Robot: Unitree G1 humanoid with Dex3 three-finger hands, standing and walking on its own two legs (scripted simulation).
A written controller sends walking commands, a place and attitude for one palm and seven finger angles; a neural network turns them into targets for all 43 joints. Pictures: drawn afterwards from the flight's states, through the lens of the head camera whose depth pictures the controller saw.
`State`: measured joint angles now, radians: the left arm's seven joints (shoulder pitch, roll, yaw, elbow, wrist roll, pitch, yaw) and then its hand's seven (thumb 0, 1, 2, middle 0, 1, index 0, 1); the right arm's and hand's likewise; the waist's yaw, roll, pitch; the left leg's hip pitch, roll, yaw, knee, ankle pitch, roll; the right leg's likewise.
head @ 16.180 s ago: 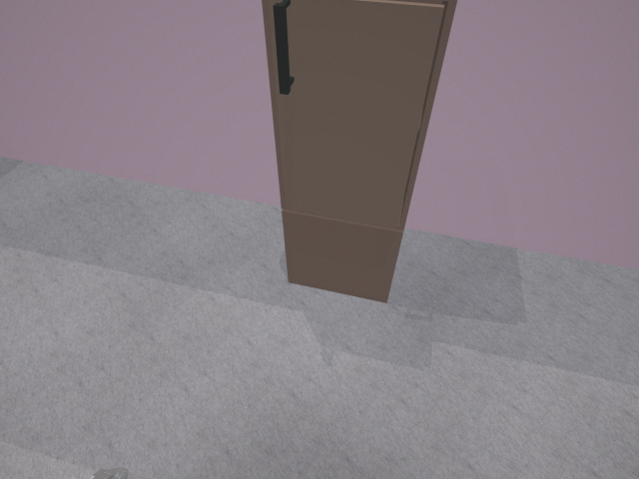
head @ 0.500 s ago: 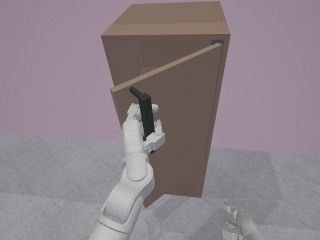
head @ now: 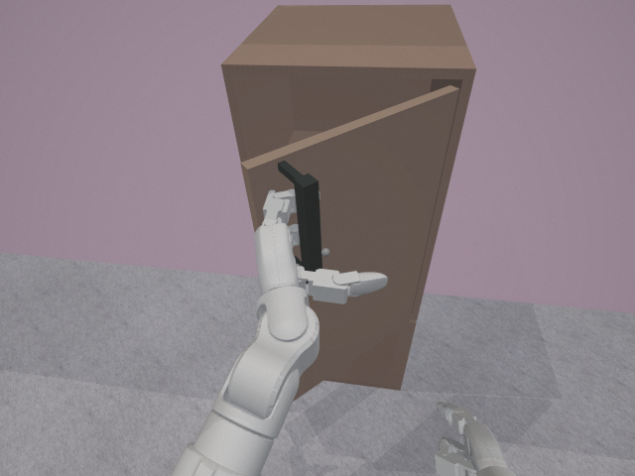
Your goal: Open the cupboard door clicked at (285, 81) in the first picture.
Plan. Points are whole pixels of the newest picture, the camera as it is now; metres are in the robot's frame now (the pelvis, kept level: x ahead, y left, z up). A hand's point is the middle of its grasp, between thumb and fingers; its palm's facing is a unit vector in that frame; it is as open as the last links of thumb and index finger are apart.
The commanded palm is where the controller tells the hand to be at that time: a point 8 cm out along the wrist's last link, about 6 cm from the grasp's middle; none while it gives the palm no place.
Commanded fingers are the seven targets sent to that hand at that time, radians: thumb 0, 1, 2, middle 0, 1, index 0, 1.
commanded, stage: open thumb and fingers to let go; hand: left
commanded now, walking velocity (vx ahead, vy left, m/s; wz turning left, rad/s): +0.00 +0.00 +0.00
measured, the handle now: (301, 230) +0.37 +0.06 +0.15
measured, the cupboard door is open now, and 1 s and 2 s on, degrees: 44 46 46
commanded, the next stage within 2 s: slide the hand sideways off the handle in 0.26 s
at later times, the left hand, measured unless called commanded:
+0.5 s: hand (324, 269) +0.31 +0.02 +0.16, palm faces -0.04 -0.99 -0.10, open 16.1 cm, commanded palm +0.28 +0.05 +0.15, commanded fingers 0.00 -0.50 0.30 -0.15 -0.30 -0.15 -0.30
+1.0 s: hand (302, 292) +0.27 +0.04 +0.15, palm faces -0.14 -0.99 -0.02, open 16.3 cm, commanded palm +0.24 +0.10 +0.15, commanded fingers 0.00 -0.50 0.30 -0.15 -0.30 -0.15 -0.30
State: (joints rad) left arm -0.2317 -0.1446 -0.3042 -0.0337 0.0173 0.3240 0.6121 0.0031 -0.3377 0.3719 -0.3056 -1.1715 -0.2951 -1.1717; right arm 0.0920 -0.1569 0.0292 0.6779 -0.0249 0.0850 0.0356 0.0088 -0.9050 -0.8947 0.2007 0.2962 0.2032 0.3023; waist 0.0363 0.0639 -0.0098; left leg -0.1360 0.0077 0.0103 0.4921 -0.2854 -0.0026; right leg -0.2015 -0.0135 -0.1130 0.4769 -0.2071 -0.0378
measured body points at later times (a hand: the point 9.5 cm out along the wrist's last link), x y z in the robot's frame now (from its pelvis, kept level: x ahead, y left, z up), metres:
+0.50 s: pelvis +0.00 +0.00 +0.00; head -0.02 -0.02 +0.45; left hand +0.30 +0.08 +0.16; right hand +0.20 -0.19 -0.09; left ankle -0.01 +0.12 -0.74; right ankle +0.04 -0.10 -0.74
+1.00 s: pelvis +0.01 +0.00 +0.00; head -0.03 -0.02 +0.45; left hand +0.27 +0.10 +0.16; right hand +0.21 -0.20 -0.07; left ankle -0.01 +0.12 -0.74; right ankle +0.04 -0.10 -0.74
